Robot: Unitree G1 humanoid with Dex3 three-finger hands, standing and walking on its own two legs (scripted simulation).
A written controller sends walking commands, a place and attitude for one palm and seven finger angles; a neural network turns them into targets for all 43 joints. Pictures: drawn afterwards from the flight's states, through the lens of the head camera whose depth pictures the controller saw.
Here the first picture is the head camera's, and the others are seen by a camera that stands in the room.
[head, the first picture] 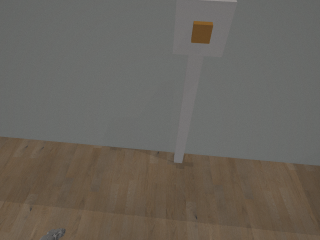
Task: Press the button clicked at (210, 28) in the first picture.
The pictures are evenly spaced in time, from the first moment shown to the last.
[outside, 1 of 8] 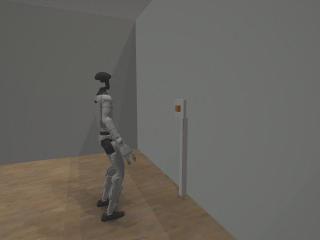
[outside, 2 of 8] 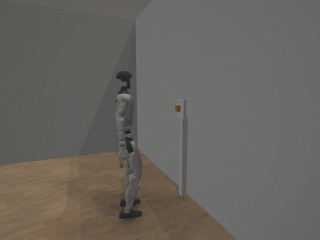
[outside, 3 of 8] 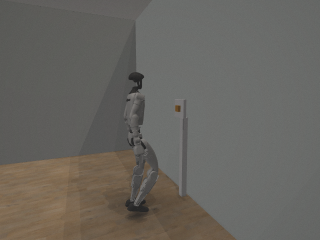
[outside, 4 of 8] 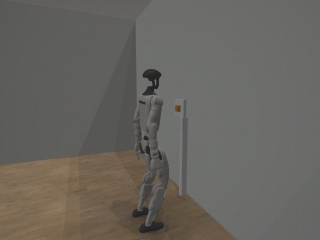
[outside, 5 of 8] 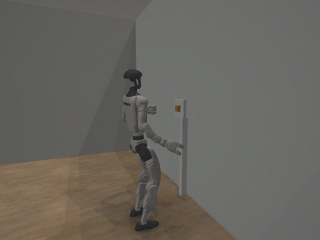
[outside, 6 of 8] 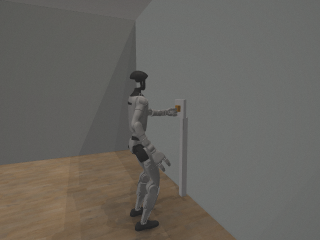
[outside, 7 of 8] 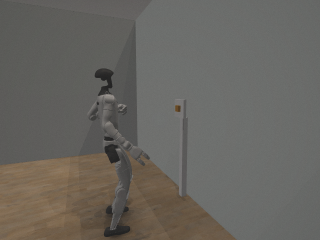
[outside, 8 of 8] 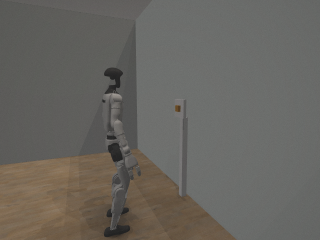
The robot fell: no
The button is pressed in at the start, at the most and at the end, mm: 0 13 0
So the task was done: yes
